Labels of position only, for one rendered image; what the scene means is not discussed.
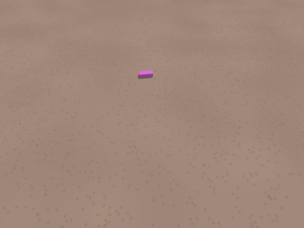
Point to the small box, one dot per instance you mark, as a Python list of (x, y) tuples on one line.
[(145, 74)]

